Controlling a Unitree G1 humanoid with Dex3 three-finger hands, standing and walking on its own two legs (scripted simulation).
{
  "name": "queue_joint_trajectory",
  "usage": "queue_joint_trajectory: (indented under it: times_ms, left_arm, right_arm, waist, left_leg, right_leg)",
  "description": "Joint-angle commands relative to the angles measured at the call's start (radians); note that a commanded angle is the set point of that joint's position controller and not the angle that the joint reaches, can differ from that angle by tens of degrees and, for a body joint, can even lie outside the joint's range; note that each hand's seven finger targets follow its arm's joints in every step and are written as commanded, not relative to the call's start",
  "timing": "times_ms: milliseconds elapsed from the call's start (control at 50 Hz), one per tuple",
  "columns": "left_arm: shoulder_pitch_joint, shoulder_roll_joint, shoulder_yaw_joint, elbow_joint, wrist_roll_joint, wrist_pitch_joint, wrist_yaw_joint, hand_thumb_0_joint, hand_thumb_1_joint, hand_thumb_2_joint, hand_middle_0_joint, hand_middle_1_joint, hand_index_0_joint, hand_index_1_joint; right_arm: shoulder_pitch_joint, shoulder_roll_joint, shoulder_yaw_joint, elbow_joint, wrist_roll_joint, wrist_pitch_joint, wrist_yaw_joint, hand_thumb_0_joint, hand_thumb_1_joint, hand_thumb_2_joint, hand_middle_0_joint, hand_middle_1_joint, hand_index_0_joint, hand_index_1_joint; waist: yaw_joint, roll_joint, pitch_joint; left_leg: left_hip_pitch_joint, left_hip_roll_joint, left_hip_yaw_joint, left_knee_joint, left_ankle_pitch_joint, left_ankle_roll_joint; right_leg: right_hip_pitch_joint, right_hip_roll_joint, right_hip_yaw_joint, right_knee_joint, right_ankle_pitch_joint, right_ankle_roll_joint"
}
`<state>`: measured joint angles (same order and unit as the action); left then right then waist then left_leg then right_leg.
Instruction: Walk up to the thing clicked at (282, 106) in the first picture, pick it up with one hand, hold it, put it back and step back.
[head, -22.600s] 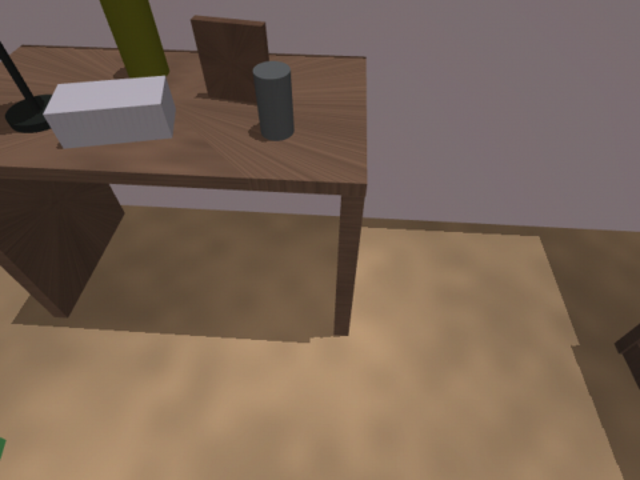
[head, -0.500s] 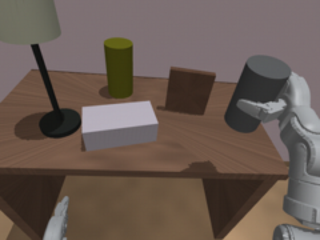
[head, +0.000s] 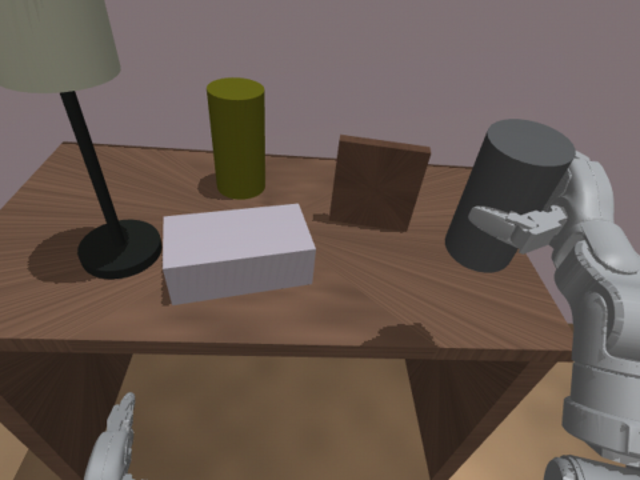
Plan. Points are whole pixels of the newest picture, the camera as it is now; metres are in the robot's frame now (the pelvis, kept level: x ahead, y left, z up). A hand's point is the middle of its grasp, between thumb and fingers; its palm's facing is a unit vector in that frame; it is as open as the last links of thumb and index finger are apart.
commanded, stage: hold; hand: right
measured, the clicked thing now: (500, 201) +0.34 -0.15 +0.24
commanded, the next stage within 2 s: crouch in 0.42 s
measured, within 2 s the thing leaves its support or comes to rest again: neither
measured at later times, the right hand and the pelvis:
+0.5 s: hand (508, 194) +0.34 -0.16 +0.25, palm faces +0.12 +0.99 -0.01, open 11.0 cm; pelvis -0.01 +0.00 +0.00, yaw +0 degrees
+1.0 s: hand (477, 209) +0.40 -0.17 +0.19, palm faces +0.18 +0.98 +0.00, open 10.9 cm; pelvis -0.01 +0.01 +0.00, yaw +1 degrees
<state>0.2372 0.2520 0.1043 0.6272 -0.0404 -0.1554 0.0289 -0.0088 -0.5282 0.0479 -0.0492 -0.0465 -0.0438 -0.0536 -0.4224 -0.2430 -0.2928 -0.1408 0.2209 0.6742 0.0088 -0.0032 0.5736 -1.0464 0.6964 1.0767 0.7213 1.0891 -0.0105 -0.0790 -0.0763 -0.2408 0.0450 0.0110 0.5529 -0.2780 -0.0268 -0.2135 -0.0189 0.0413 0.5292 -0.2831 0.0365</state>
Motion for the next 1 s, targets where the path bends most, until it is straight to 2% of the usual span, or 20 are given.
queue_joint_trajectory:
  times_ms: [0, 20, 40, 100, 140, 200, 240, 320, 340, 420, 440, 460, 480, 500, 560, 660, 760, 880, 920, 980]
  left_arm:
    - [-0.136, 0.112, 0.037, -0.149, 0.002, -0.058, 0.010, 0.000, -0.538, 0.049, -0.044, -0.050, -0.045, -0.048]
    - [-0.147, 0.099, 0.025, -0.162, -0.001, -0.059, 0.006, 0.000, -0.538, 0.048, -0.044, -0.050, -0.046, -0.048]
    - [-0.149, 0.122, 0.052, -0.163, 0.000, -0.060, 0.008, 0.000, -0.535, 0.045, -0.045, -0.050, -0.047, -0.047]
    - [-0.129, 0.095, 0.022, -0.162, 0.000, -0.053, -0.002, 0.000, -0.540, 0.050, -0.044, -0.050, -0.045, -0.049]
    - [-0.142, 0.134, 0.054, -0.193, -0.003, -0.056, 0.002, 0.000, -0.539, 0.047, -0.045, -0.050, -0.046, -0.048]
    - [-0.144, 0.125, 0.048, -0.173, -0.003, -0.057, 0.002, 0.000, -0.539, 0.047, -0.044, -0.048, -0.045, -0.047]
    - [-0.150, 0.102, 0.025, -0.169, -0.005, -0.059, 0.000, 0.000, -0.538, 0.046, -0.045, -0.051, -0.047, -0.049]
    - [-0.162, 0.104, 0.013, -0.183, -0.003, -0.064, 0.001, 0.000, -0.539, 0.046, -0.044, -0.049, -0.045, -0.047]
    - [-0.151, 0.127, 0.044, -0.170, -0.002, -0.063, 0.005, 0.000, -0.539, 0.045, -0.045, -0.048, -0.046, -0.047]
    - [-0.128, 0.148, 0.066, -0.174, 0.000, -0.065, 0.008, 0.000, -0.539, 0.047, -0.045, -0.049, -0.046, -0.048]
    - [-0.137, 0.093, 0.014, -0.163, -0.002, -0.065, 0.000, 0.000, -0.539, 0.048, -0.043, -0.048, -0.044, -0.047]
    - [-0.135, 0.113, 0.042, -0.163, -0.002, -0.067, 0.003, 0.000, -0.536, 0.047, -0.043, -0.049, -0.044, -0.047]
    - [-0.130, 0.137, 0.062, -0.183, -0.001, -0.068, 0.007, 0.000, -0.535, 0.046, -0.043, -0.049, -0.045, -0.047]
    - [-0.137, 0.118, 0.040, -0.196, -0.004, -0.071, 0.003, 0.000, -0.518, 0.047, -0.047, -0.062, -0.060, -0.049]
    - [-0.130, 0.088, 0.017, -0.180, -0.004, -0.063, 0.000, 0.000, -0.540, 0.057, -0.036, -0.042, -0.036, -0.042]
    - [-0.119, 0.118, 0.044, -0.162, 0.004, -0.062, 0.006, 0.000, -0.542, 0.056, -0.038, -0.042, -0.038, -0.042]
    - [-0.130, 0.075, 0.005, -0.148, 0.006, -0.082, 0.013, 0.000, -0.543, 0.055, -0.039, -0.040, -0.038, -0.041]
    - [-0.130, 0.130, 0.054, -0.168, 0.018, -0.116, 0.030, 0.000, -0.536, 0.054, -0.043, -0.046, -0.045, -0.044]
    - [-0.087, 0.093, 0.013, -0.157, 0.019, -0.115, 0.029, 0.000, -0.540, 0.056, -0.044, -0.046, -0.045, -0.045]
    - [-0.102, 0.117, 0.034, -0.170, 0.022, -0.120, 0.036, 0.000, -0.539, 0.056, -0.044, -0.046, -0.045, -0.045]
  right_arm:
    - [-0.422, -0.208, -0.068, -0.208, 0.001, -0.082, -0.009, 0.000, -0.036, -1.295, 1.235, 1.424, 1.293, 1.424]
    - [-0.398, -0.195, -0.067, -0.183, 0.003, -0.081, -0.010, 0.000, -0.035, -1.294, 1.232, 1.423, 1.290, 1.423]
    - [-0.416, -0.207, -0.070, -0.228, 0.005, -0.087, -0.009, 0.000, -0.030, -1.297, 1.235, 1.427, 1.294, 1.427]
    - [-0.428, -0.208, -0.065, -0.226, 0.000, -0.092, -0.009, 0.000, -0.016, -1.305, 1.231, 1.432, 1.292, 1.432]
    - [-0.411, -0.212, -0.075, -0.199, 0.005, -0.091, -0.009, 0.000, -0.014, -1.320, 1.243, 1.449, 1.305, 1.450]
    - [-0.437, -0.214, -0.070, -0.205, 0.004, -0.089, -0.006, 0.000, -0.040, -1.304, 1.246, 1.436, 1.304, 1.436]
    - [-0.426, -0.176, -0.037, -0.183, 0.007, -0.085, -0.002, 0.000, -0.061, -1.306, 1.248, 1.435, 1.305, 1.435]
    - [-0.418, -0.189, -0.049, -0.147, 0.003, -0.078, -0.002, 0.000, -0.047, -1.301, 1.243, 1.432, 1.301, 1.432]
    - [-0.424, -0.202, -0.054, -0.167, 0.002, -0.082, -0.002, 0.000, -0.052, -1.303, 1.246, 1.433, 1.304, 1.433]
    - [-0.463, -0.217, -0.066, -0.197, 0.005, -0.099, -0.009, 0.000, -0.048, -1.305, 1.247, 1.436, 1.305, 1.436]
    - [-0.444, -0.207, -0.063, -0.171, 0.004, -0.101, -0.008, 0.000, -0.042, -1.310, 1.256, 1.445, 1.314, 1.445]
    - [-0.475, -0.203, -0.055, -0.217, 0.006, -0.107, -0.011, 0.000, -0.047, -1.299, 1.250, 1.434, 1.306, 1.434]
    - [-0.463, -0.200, -0.055, -0.192, 0.004, -0.107, -0.013, 0.000, -0.049, -1.310, 1.259, 1.446, 1.316, 1.446]
    - [-0.447, -0.190, -0.048, -0.176, 0.006, -0.107, -0.013, 0.000, 0.031, -1.337, 1.208, 1.451, 1.280, 1.451]
    - [-0.424, -0.192, -0.055, -0.133, 0.004, -0.101, -0.012, 0.000, -0.054, -1.240, 1.231, 1.383, 1.281, 1.383]
    - [-0.435, -0.201, -0.054, -0.037, -0.013, -0.116, -0.016, 0.000, -0.020, -1.220, 1.204, 1.359, 1.255, 1.359]
    - [-0.497, -0.212, -0.057, 0.065, -0.021, -0.200, -0.014, 0.000, 0.014, -1.226, 1.208, 1.369, 1.261, 1.369]
    - [-0.634, -0.248, -0.048, 0.163, -0.050, -0.344, -0.029, 0.000, -0.032, -1.284, 1.256, 1.424, 1.311, 1.425]
    - [-0.659, -0.252, -0.044, 0.204, -0.056, -0.392, -0.031, 0.000, -0.036, -1.280, 1.254, 1.420, 1.308, 1.420]
    - [-0.668, -0.284, -0.064, 0.304, -0.067, -0.447, -0.032, 0.000, -0.022, -1.280, 1.248, 1.419, 1.304, 1.419]
  waist:
    - [-0.003, 0.090, -0.173]
    - [-0.010, 0.102, -0.156]
    - [-0.010, 0.074, -0.174]
    - [-0.012, 0.070, -0.172]
    - [-0.005, 0.090, -0.189]
    - [-0.009, 0.069, -0.184]
    - [-0.005, 0.068, -0.157]
    - [-0.004, 0.108, -0.154]
    - [-0.004, 0.090, -0.164]
    - [0.006, 0.096, -0.175]
    - [-0.013, 0.082, -0.155]
    - [-0.002, 0.073, -0.160]
    - [0.010, 0.093, -0.172]
    - [0.001, 0.094, -0.158]
    - [-0.007, 0.102, -0.136]
    - [0.009, 0.113, -0.139]
    - [0.020, 0.128, -0.102]
    - [0.046, 0.081, -0.215]
    - [0.037, 0.079, -0.242]
    - [0.039, 0.073, -0.273]
  left_leg:
    - [0.022, -0.030, 0.054, -0.097, 0.182, 0.007]
    - [0.021, -0.035, 0.058, -0.094, 0.182, 0.008]
    - [0.030, -0.033, 0.057, -0.090, 0.185, 0.010]
    - [0.026, -0.042, 0.064, -0.087, 0.168, 0.016]
    - [0.033, -0.044, 0.064, -0.089, 0.175, 0.017]
    - [0.029, -0.043, 0.062, -0.089, 0.178, 0.017]
    - [0.023, -0.042, 0.061, -0.098, 0.154, 0.017]
    - [0.020, -0.040, 0.060, -0.104, 0.144, 0.011]
    - [0.024, -0.041, 0.062, -0.102, 0.144, 0.013]
    - [0.016, -0.039, 0.059, -0.105, 0.140, 0.012]
    - [0.015, -0.039, 0.060, -0.104, 0.137, 0.014]
    - [0.013, -0.039, 0.060, -0.105, 0.126, 0.015]
    - [0.012, -0.042, 0.059, -0.106, 0.130, 0.014]
    - [0.016, -0.042, 0.061, -0.104, 0.136, 0.014]
    - [0.022, -0.037, 0.056, -0.110, 0.147, 0.008]
    - [0.010, -0.038, 0.050, -0.114, 0.139, 0.008]
    - [-0.025, -0.032, 0.034, -0.121, 0.088, 0.001]
    - [-0.017, -0.027, 0.019, -0.085, 0.134, 0.001]
    - [-0.012, -0.033, 0.027, -0.068, 0.169, 0.007]
    - [-0.015, -0.038, 0.033, -0.052, 0.203, 0.008]
  right_leg:
    - [0.063, 0.039, -0.055, -0.053, 0.177, -0.045]
    - [0.053, 0.036, -0.053, -0.055, 0.183, -0.042]
    - [0.060, 0.036, -0.053, -0.055, 0.186, -0.040]
    - [0.047, 0.029, -0.047, -0.066, 0.180, -0.035]
    - [0.063, 0.024, -0.044, -0.068, 0.192, -0.033]
    - [0.067, 0.024, -0.046, -0.065, 0.194, -0.035]
    - [0.054, 0.028, -0.047, -0.071, 0.165, -0.037]
    - [0.049, 0.032, -0.050, -0.072, 0.148, -0.043]
    - [0.055, 0.030, -0.047, -0.076, 0.147, -0.040]
    - [0.071, 0.031, -0.050, -0.077, 0.140, -0.041]
    - [0.053, 0.034, -0.051, -0.075, 0.140, -0.041]
    - [0.060, 0.033, -0.051, -0.078, 0.126, -0.040]
    - [0.074, 0.029, -0.049, -0.079, 0.130, -0.041]
    - [0.063, 0.029, -0.049, -0.076, 0.137, -0.040]
    - [0.047, 0.033, -0.054, -0.072, 0.144, -0.044]
    - [0.050, 0.032, -0.055, -0.079, 0.126, -0.044]
    - [0.017, 0.029, -0.058, -0.074, 0.066, -0.053]
    - [0.043, 0.023, -0.057, -0.044, 0.097, -0.046]
    - [0.045, 0.020, -0.053, -0.034, 0.131, -0.043]
    - [0.043, 0.015, -0.053, -0.025, 0.166, -0.039]
